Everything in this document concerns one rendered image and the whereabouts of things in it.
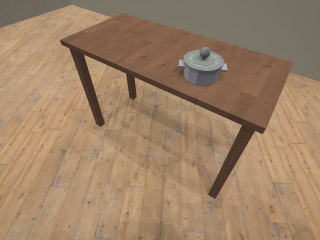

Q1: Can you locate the knob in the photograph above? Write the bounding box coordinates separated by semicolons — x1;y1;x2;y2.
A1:
199;47;211;59

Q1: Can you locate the table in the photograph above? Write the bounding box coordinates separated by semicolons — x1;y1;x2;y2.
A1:
60;13;294;199

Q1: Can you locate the lid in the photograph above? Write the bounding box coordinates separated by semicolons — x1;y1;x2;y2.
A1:
183;50;224;73

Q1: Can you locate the pot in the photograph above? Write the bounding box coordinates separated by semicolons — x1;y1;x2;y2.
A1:
178;59;228;86

